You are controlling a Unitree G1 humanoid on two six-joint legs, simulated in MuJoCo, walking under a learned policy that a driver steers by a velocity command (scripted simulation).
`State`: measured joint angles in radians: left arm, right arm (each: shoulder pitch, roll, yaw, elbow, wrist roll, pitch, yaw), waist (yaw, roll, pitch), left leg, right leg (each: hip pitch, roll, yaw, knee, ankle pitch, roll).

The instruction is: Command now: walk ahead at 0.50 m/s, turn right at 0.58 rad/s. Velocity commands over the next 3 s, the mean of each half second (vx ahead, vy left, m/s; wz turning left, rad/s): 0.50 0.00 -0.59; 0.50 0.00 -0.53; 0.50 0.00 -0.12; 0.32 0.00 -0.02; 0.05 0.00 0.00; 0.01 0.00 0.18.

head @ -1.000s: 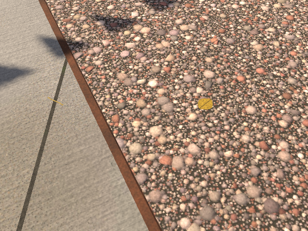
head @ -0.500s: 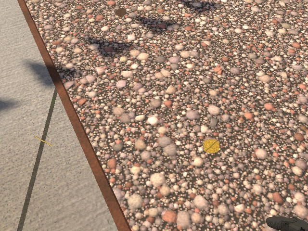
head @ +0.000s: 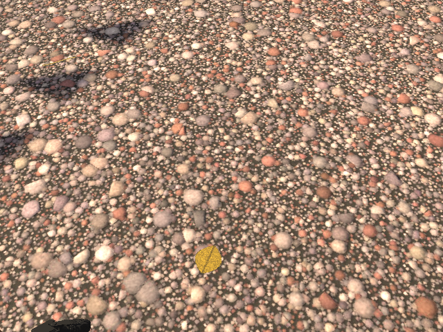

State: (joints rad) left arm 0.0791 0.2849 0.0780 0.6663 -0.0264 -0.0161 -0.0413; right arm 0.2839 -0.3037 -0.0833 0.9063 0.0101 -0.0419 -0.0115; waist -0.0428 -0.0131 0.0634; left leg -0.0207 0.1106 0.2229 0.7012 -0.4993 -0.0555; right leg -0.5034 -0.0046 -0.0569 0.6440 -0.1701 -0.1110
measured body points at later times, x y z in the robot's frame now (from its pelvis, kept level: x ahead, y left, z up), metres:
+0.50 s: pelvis +0.29 +0.00 +0.01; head +0.32 -0.01 +0.45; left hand +0.40 +0.28 -0.11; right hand +0.45 -0.29 -0.06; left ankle +0.43 +0.09 -0.72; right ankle +0.11 -0.08 -0.70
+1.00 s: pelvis +0.53 -0.13 +0.00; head +0.55 -0.16 +0.45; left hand +0.85 -0.06 -0.06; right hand +0.37 -0.38 -0.13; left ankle +0.44 +0.09 -0.70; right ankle +0.57 -0.27 -0.72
